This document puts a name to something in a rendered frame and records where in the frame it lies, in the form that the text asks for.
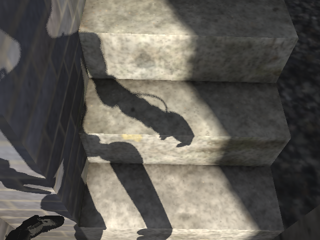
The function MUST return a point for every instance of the left robot hand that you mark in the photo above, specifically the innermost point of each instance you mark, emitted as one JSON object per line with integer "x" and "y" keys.
{"x": 34, "y": 226}

